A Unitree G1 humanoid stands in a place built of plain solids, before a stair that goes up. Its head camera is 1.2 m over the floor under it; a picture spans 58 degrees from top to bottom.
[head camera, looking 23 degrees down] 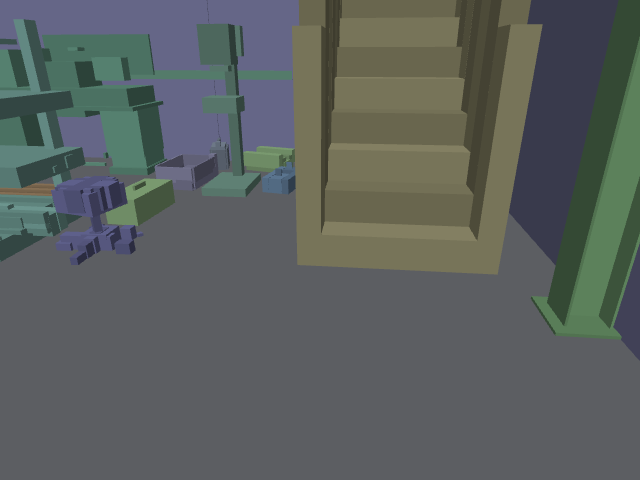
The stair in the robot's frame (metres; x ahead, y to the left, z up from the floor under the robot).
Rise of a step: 0.21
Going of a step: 0.23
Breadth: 0.95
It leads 6 degrees to the right of straight ahead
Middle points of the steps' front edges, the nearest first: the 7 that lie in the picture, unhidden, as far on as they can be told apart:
2.36 -0.46 0.21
2.59 -0.48 0.42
2.82 -0.51 0.63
3.05 -0.53 0.84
3.28 -0.56 1.05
3.51 -0.58 1.27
3.74 -0.61 1.48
